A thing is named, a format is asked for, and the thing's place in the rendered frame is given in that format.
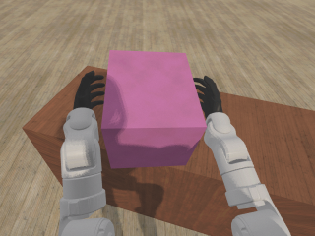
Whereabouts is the left robot upper arm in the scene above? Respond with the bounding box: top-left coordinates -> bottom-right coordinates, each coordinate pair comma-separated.
61,217 -> 115,236

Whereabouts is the carton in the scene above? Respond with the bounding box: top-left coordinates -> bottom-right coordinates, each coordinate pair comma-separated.
101,50 -> 207,169

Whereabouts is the right robot upper arm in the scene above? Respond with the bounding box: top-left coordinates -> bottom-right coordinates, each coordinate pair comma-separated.
231,209 -> 290,236

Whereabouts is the pedestal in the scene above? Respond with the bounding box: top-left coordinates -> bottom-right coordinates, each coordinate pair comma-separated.
22,66 -> 315,236

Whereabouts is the left robot hand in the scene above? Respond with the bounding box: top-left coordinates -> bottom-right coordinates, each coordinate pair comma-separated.
73,70 -> 105,110

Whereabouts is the right robot forearm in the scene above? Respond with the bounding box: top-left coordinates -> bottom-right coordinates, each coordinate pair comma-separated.
204,112 -> 291,236

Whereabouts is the left robot forearm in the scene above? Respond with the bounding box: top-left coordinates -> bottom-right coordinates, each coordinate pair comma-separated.
58,107 -> 106,236

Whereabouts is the right robot hand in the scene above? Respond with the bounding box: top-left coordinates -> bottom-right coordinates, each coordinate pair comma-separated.
193,76 -> 223,119

